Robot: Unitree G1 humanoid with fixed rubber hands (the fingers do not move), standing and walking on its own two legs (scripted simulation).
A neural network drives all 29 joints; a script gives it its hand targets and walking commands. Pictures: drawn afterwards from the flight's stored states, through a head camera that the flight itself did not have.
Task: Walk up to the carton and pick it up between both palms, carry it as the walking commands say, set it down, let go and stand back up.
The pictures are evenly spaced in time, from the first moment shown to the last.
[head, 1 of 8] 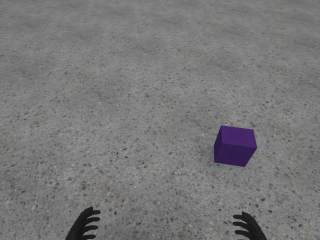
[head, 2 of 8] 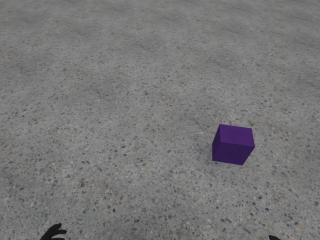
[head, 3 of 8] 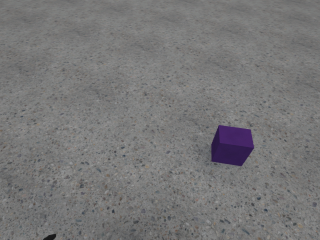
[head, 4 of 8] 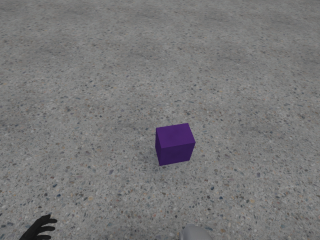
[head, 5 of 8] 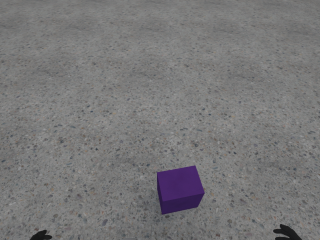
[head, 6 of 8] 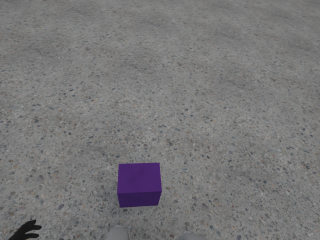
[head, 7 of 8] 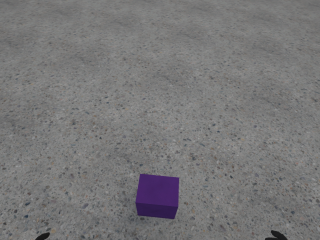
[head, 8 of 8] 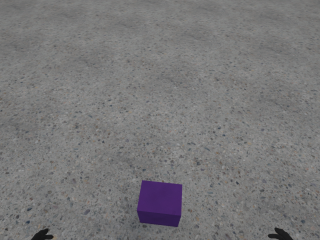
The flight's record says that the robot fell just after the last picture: no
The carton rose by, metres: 0.00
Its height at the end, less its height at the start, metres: +0.00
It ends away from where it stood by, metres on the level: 0.00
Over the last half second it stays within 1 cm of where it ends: yes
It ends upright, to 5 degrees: yes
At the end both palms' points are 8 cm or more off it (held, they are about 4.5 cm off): yes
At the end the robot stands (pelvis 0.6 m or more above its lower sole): yes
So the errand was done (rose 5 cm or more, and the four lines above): no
